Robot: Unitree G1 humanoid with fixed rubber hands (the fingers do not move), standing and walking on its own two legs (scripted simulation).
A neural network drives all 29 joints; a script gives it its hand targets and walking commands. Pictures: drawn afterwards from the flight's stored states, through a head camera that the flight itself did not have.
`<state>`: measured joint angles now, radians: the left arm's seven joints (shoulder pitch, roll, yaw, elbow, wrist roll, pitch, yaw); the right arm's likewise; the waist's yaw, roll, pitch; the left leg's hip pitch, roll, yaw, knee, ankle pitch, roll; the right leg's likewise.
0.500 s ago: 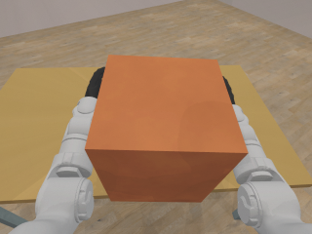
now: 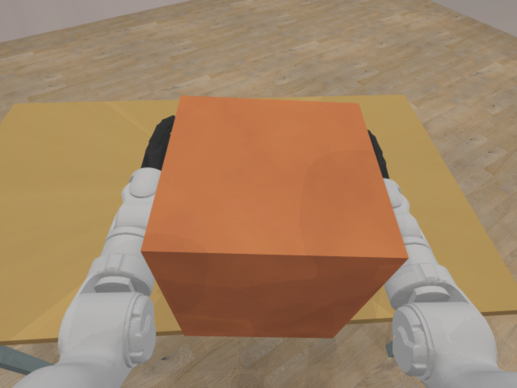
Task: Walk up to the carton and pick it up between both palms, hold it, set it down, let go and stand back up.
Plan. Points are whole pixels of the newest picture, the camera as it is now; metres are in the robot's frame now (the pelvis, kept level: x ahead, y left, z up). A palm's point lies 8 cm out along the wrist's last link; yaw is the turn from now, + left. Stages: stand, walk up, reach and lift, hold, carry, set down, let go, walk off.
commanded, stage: set down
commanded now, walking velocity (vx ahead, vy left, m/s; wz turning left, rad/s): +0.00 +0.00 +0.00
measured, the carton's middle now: (264, 229) +0.34 +0.01 +0.06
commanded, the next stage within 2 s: none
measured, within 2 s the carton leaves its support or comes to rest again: neither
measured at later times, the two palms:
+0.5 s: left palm (164, 159) +0.45 +0.16 +0.11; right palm (376, 184) +0.41 -0.18 +0.09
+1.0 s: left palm (167, 159) +0.47 +0.17 +0.08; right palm (366, 181) +0.43 -0.17 +0.07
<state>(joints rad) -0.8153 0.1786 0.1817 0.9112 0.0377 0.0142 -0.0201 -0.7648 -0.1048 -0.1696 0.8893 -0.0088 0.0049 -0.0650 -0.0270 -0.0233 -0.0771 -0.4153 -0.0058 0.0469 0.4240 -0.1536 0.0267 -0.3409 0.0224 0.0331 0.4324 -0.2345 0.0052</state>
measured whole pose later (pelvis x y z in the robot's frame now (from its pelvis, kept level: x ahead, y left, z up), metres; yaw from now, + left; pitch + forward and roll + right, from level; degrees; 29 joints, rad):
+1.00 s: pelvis +0.02 +0.00 +0.00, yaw +0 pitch +10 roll +0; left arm -0.96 0.21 0.19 1.22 0.03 -0.17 -0.10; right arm -0.76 -0.05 -0.36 0.96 -0.21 -0.12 -0.03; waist -0.03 -0.05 -0.05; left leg -0.42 -0.01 0.05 0.42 -0.18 0.03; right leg -0.35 0.02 0.03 0.43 -0.26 0.01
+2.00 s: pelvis +0.03 +0.00 +0.00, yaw +0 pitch +18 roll +0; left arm -0.93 0.21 0.18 1.28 0.03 -0.30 -0.08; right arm -0.76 -0.04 -0.43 1.07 -0.29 -0.29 -0.03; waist -0.03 -0.06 -0.13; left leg -0.56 -0.01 0.05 0.42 -0.18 0.02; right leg -0.48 0.02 0.03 0.43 -0.25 0.01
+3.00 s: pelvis -0.02 +0.01 +0.00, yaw +0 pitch +15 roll -1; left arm -0.71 0.26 0.09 1.28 -0.15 -0.31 -0.03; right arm -0.71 -0.08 -0.16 1.16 0.09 -0.31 -0.14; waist -0.04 -0.07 -0.16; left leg -0.58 0.00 0.05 0.45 -0.12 0.03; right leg -0.50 0.03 0.03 0.43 -0.19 0.00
